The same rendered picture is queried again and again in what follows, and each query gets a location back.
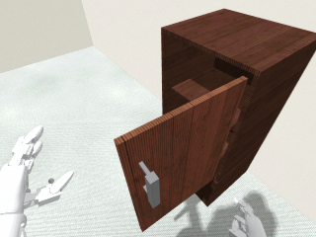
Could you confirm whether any handle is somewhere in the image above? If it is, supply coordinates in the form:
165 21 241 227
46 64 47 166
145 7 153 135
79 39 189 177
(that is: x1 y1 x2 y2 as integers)
138 161 161 208

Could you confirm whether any left robot hand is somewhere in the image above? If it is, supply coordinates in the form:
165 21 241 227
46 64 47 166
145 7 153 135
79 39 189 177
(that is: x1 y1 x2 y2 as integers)
0 125 74 214

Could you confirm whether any left robot forearm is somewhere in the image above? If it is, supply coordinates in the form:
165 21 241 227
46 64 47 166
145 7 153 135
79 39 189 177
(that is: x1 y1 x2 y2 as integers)
0 212 28 237

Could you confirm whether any cupboard door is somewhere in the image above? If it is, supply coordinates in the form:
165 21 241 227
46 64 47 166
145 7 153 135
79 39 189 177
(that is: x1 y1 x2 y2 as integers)
114 76 248 232

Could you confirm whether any right robot hand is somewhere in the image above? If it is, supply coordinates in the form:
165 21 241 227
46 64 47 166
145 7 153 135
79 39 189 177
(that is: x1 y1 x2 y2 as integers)
228 198 267 237

